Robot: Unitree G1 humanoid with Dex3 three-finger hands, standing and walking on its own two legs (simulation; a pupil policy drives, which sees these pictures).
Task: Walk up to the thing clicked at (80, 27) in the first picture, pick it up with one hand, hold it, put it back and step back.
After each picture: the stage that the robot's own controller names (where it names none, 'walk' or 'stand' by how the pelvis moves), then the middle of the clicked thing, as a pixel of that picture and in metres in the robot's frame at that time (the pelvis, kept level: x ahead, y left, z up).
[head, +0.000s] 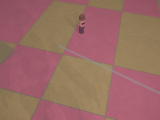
stand; (81, 24) +1.69 -0.04 -0.65
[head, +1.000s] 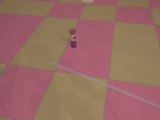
walk; (73, 38) +1.56 +0.16 -0.64
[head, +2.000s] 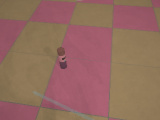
walk; (62, 58) +1.04 +0.23 -0.65
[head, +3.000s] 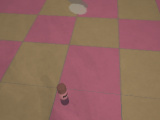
walk; (63, 95) +0.65 +0.18 -0.65
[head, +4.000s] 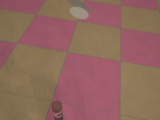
stand; (57, 112) +0.49 +0.14 -0.63
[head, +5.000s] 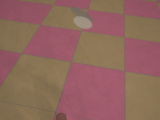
stand; out of the picture +0.45 +0.12 -0.65
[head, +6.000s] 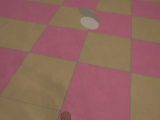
stand; out of the picture +0.46 +0.10 -0.65
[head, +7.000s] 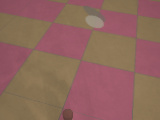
stand; out of the picture +0.47 +0.09 -0.65
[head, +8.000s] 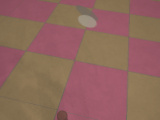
stand; out of the picture +0.46 +0.12 -0.66
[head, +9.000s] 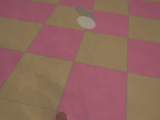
stand; out of the picture +0.46 +0.12 -0.66
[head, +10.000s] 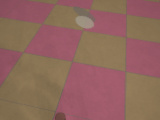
go down; out of the picture +0.45 +0.13 -0.66
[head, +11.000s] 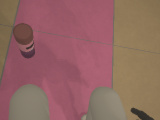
go down; (26, 43) +0.52 +0.21 -0.30
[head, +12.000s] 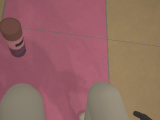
go down; (15, 40) +0.52 +0.24 -0.25
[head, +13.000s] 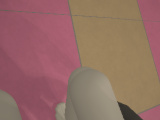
close in; out of the picture +0.49 +0.29 -0.16
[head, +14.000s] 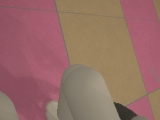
close; out of the picture +0.48 +0.30 -0.16
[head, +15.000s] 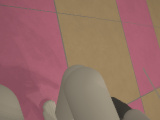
lift; out of the picture +0.43 +0.27 -0.17
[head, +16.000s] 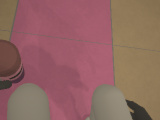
lift; (9, 67) +0.35 +0.23 -0.03
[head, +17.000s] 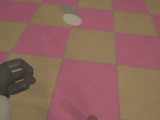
hold; out of the picture +0.43 -0.12 -0.59
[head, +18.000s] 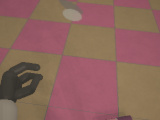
close; out of the picture +0.45 -0.30 -0.70
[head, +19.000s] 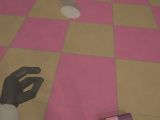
close; out of the picture +0.46 -0.30 -0.70
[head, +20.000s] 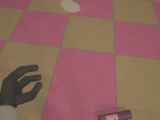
stand; (114, 117) +0.45 -0.30 -0.70
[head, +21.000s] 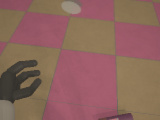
stand; out of the picture +0.43 -0.30 -0.70
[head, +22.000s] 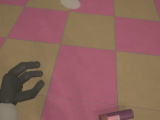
stand; (116, 116) +0.43 -0.30 -0.68
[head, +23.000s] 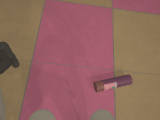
crouch; (112, 83) +0.47 -0.28 -0.53
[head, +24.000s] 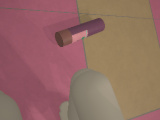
lower; (81, 31) +0.55 -0.19 -0.28
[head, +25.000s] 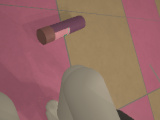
lower; (63, 28) +0.58 -0.15 -0.26
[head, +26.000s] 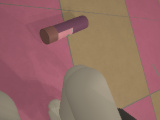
lower; (66, 28) +0.57 -0.15 -0.25
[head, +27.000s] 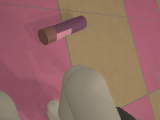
lower; (64, 29) +0.57 -0.15 -0.26
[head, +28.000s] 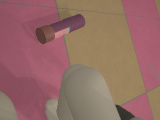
lower; (62, 27) +0.57 -0.15 -0.26
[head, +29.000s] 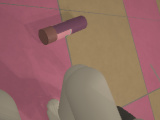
open; (64, 28) +0.57 -0.15 -0.26
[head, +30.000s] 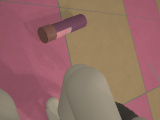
rise; (64, 27) +0.58 -0.15 -0.26
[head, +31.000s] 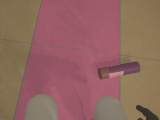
walk; (118, 70) +0.51 -0.26 -0.46
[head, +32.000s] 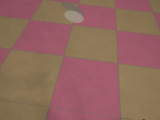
stand; out of the picture +0.40 -0.32 -0.68
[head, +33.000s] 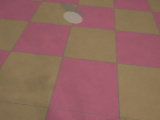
stand; out of the picture +0.41 -0.30 -0.69
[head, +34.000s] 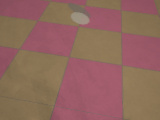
stand; out of the picture +0.41 -0.33 -0.73
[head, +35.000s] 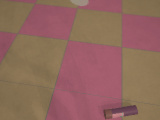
walk; (120, 112) +0.45 -0.32 -0.72
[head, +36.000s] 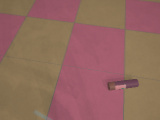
walk; (122, 84) +0.66 -0.35 -0.72
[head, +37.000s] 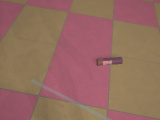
walk; (109, 61) +0.96 -0.36 -0.72
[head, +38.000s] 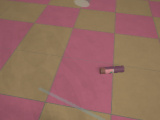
stand; (111, 69) +1.05 -0.35 -0.73
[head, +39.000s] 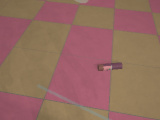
stand; (109, 66) +1.06 -0.33 -0.75
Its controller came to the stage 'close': yes
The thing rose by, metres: 0.33
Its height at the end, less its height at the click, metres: -0.09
